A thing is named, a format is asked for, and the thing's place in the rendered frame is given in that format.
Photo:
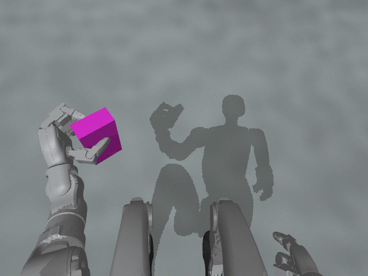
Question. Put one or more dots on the right robot hand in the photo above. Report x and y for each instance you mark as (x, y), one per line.
(299, 261)

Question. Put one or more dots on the carton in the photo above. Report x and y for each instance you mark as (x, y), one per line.
(93, 128)

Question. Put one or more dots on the right robot foot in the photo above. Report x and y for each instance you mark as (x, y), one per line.
(206, 252)

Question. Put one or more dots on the left robot arm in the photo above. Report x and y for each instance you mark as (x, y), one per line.
(60, 250)

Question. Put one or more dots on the left robot hand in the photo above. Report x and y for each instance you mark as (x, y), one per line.
(55, 144)

